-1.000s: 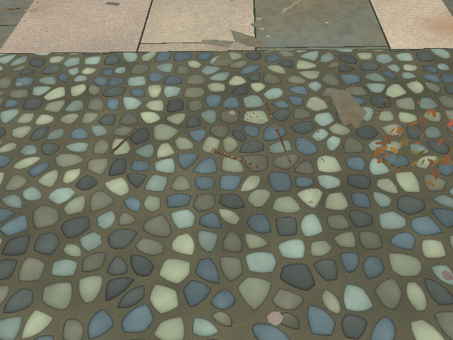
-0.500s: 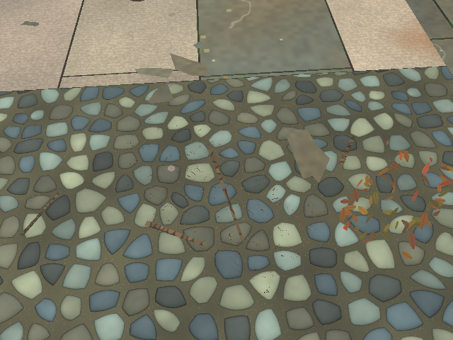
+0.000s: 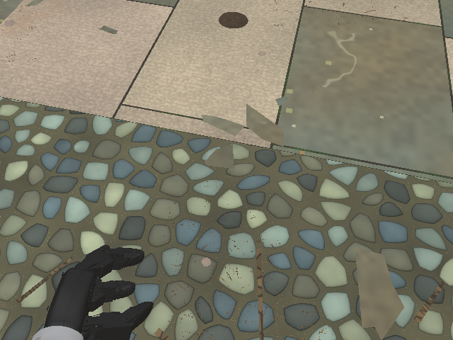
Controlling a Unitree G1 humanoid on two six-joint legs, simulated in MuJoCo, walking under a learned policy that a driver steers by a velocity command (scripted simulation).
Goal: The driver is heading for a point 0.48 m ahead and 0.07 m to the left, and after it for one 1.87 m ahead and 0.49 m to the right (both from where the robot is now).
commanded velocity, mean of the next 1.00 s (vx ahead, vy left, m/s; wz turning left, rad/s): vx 0.35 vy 0.00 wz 0.33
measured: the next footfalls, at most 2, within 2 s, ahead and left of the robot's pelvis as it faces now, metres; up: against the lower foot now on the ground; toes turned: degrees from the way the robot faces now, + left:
left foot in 0.44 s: +0.21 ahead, +0.11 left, +0.00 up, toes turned +29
right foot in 0.88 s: +0.31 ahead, -0.07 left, +0.00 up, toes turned +17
